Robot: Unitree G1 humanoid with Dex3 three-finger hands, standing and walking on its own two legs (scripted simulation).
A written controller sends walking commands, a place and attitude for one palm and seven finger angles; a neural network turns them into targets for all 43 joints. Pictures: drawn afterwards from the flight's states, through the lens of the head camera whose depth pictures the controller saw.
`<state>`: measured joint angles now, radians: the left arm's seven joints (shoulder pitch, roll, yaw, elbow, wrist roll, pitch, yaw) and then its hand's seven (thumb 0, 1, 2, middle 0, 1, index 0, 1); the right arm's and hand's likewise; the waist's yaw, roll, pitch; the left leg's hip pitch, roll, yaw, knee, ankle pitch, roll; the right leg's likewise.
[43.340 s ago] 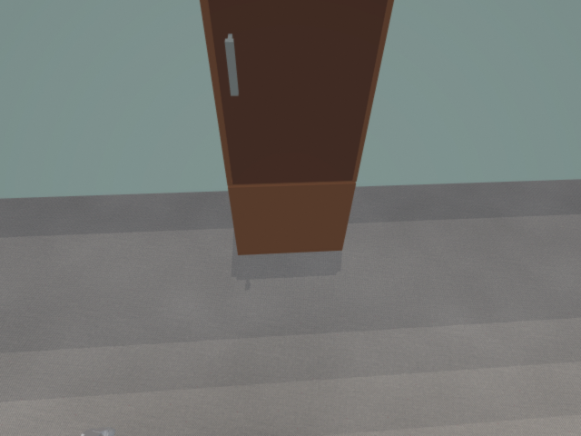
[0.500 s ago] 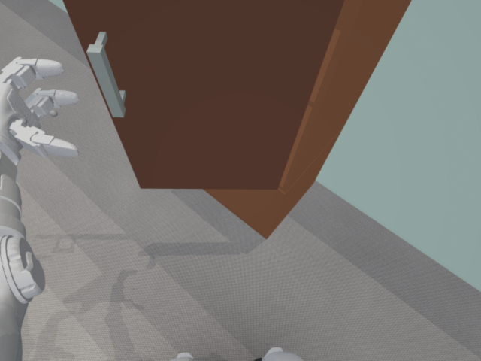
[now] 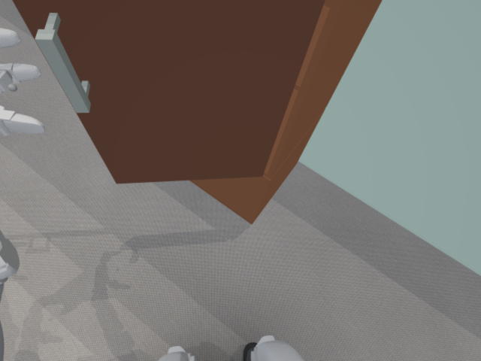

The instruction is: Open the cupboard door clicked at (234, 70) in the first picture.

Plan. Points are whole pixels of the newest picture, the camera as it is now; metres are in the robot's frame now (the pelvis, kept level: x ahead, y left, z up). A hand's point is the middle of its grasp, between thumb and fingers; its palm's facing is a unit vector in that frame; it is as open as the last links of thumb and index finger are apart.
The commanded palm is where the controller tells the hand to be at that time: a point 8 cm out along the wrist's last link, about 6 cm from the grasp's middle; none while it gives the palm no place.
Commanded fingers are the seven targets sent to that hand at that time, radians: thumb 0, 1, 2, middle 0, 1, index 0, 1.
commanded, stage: move the hooked fingers beside the handle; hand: left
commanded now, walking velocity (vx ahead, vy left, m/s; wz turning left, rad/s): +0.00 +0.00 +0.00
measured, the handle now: (69, 66) +0.55 +0.22 +0.12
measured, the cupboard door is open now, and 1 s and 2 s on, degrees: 42 42 42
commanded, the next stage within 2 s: slide the fingers in behind the handle in 0.60 s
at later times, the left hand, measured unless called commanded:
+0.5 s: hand (16, 94) +0.49 +0.28 +0.13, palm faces +0.03 -1.00 +0.01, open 14.0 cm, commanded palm +0.47 +0.32 +0.12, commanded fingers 0.00 -0.50 0.30 -0.30 -1.20 -0.30 -1.20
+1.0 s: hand (29, 94) +0.49 +0.26 +0.12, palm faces +0.01 -1.00 +0.02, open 14.0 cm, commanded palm +0.47 +0.31 +0.12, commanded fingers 0.00 -0.50 0.30 -0.30 -1.20 -0.30 -1.20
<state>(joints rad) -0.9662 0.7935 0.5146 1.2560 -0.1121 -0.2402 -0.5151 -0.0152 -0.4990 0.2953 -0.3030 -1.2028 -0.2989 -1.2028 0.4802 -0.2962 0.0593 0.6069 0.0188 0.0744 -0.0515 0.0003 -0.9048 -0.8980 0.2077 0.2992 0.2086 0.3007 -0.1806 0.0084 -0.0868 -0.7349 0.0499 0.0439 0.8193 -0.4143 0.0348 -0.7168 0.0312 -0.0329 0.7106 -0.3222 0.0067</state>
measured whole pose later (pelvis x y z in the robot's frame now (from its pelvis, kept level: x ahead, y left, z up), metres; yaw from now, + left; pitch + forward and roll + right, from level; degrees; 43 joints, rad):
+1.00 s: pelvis -0.01 +0.00 +0.00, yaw +1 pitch +18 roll -3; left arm -0.99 0.74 0.46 1.25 -0.12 -0.25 -0.47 -0.02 -0.50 0.30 -0.30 -1.20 -0.30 -1.20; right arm 0.45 -0.30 0.06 0.61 0.02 0.07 -0.06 0.00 -0.91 -0.90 0.21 0.30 0.21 0.30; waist -0.18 0.01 -0.08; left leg -0.75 0.05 0.02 0.85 -0.41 0.03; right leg -0.73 0.03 -0.05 0.73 -0.33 0.00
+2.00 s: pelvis -0.01 -0.01 +0.00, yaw +1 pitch +17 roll -3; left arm -0.98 0.57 0.39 1.22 -0.10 -0.27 -0.30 -0.02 -0.50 0.30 -0.30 -1.20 -0.30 -1.20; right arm 0.44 -0.28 0.05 0.63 0.01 0.03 -0.03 0.00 -0.91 -0.90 0.21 0.30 0.21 0.30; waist -0.18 0.02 -0.09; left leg -0.72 0.04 0.02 0.83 -0.41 0.02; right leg -0.70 0.03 -0.05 0.75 -0.34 -0.01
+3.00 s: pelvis +0.00 -0.01 +0.00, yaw +1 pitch +16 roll -2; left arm -0.94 0.53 0.38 1.19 -0.11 -0.28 -0.27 0.00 0.67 0.80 -0.37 -1.32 -0.38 -1.33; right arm 0.43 -0.28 0.04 0.63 0.01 0.03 -0.03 0.00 -0.91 -0.90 0.21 0.30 0.21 0.30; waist -0.16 0.03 -0.10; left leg -0.70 0.04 0.02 0.83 -0.42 0.02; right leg -0.69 0.02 -0.05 0.75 -0.35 0.00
